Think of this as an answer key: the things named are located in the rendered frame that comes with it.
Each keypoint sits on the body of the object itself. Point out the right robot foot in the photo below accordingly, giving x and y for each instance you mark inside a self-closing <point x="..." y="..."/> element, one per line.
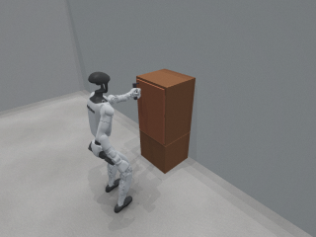
<point x="126" y="202"/>

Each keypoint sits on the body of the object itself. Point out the right robot hand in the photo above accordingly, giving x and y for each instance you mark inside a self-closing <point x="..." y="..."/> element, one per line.
<point x="122" y="166"/>

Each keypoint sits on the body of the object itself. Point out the handle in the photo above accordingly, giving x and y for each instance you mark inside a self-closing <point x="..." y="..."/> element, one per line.
<point x="134" y="85"/>

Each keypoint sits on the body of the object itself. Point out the left robot foot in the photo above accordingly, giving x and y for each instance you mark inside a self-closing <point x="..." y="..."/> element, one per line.
<point x="109" y="187"/>

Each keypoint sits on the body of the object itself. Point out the cupboard door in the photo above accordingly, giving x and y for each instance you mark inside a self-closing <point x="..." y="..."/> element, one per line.
<point x="151" y="110"/>

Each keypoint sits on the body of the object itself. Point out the right robot upper arm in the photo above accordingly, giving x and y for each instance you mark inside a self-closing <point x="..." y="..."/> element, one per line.
<point x="106" y="112"/>

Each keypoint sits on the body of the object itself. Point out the robot left forearm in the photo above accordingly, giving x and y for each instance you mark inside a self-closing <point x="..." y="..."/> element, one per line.
<point x="123" y="97"/>

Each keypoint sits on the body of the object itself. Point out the left robot hand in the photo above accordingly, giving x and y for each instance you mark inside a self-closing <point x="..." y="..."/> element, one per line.
<point x="134" y="94"/>

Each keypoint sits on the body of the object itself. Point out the robot foot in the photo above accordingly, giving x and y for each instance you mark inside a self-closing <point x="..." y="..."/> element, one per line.
<point x="109" y="187"/>
<point x="126" y="202"/>

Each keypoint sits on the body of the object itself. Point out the left robot upper arm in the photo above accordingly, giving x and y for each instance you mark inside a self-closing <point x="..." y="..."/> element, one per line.
<point x="111" y="98"/>

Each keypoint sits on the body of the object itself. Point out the robot right forearm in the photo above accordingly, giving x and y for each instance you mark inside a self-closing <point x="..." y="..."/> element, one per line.
<point x="106" y="146"/>

